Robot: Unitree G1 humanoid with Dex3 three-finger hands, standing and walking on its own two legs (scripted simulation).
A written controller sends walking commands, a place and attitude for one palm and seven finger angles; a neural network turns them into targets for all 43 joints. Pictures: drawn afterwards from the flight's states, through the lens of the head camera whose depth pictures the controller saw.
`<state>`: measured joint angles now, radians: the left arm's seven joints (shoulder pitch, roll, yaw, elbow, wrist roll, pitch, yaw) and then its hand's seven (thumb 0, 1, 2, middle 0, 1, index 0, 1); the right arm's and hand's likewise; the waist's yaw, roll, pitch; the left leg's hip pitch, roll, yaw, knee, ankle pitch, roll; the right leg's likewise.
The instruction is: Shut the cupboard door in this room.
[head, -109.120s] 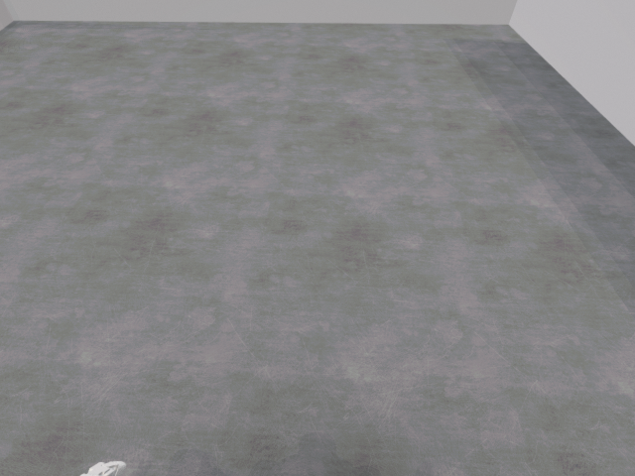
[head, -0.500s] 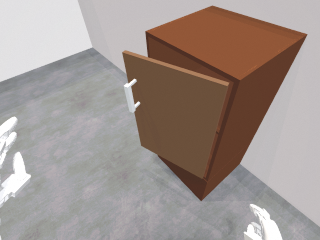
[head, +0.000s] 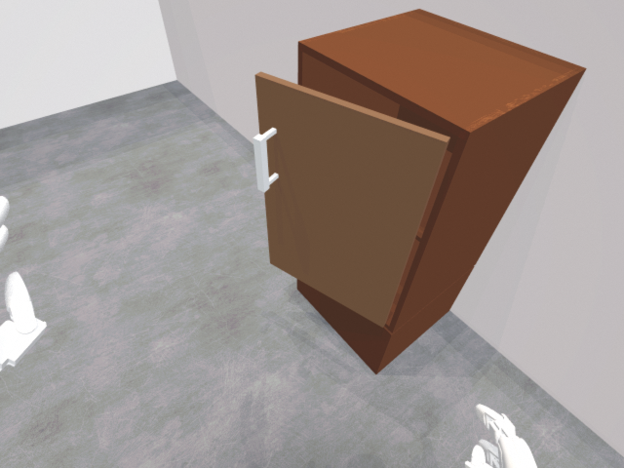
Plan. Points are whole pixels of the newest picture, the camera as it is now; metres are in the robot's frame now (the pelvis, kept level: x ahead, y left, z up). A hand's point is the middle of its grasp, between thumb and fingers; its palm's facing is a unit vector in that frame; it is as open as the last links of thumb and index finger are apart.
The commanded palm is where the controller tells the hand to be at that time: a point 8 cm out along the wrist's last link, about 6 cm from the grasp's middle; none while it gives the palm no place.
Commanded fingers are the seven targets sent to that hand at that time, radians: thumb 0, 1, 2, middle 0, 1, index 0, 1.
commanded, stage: step back with the hand held close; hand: left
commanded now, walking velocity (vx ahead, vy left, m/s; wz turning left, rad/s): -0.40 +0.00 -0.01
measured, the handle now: (267, 160) +0.72 +0.15 -0.02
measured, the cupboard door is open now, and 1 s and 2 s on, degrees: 17 17 17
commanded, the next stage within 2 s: stop stepping back and stand still in 0.66 s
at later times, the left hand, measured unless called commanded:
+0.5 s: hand out of the picture +0.13 +0.28 +0.18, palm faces +0.47 -0.76 -0.44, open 7.4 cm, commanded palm +0.05 +0.32 +0.19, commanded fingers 0.00 0.90 0.90 -0.20 -0.30 -0.20 -0.30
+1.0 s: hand out of the picture +0.00 +0.28 +0.18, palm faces +0.40 -0.78 -0.48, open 7.4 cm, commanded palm -0.06 +0.32 +0.19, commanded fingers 0.00 0.90 0.90 -0.20 -0.30 -0.20 -0.30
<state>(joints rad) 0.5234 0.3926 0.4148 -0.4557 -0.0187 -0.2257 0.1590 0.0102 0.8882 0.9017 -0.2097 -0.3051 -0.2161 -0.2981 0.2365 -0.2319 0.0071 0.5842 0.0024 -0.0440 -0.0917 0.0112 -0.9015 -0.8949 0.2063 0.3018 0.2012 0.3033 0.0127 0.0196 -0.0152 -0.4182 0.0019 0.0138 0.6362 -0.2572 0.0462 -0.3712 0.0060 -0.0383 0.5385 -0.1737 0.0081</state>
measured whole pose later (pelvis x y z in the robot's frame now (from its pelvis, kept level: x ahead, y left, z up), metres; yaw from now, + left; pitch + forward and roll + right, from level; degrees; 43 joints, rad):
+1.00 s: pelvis -0.19 +0.01 +0.00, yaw +2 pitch -1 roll -4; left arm 0.62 0.52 0.48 -0.55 -0.07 -0.20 0.12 0.01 0.89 0.90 -0.21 -0.31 -0.22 -0.30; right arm 0.26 -0.19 -0.01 0.60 -0.01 -0.06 -0.07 0.01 -0.90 -0.89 0.21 0.30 0.20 0.30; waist -0.05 -0.02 -0.05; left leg -0.58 0.02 0.02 0.66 -0.27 -0.04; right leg -0.20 0.04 0.02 0.55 -0.43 -0.05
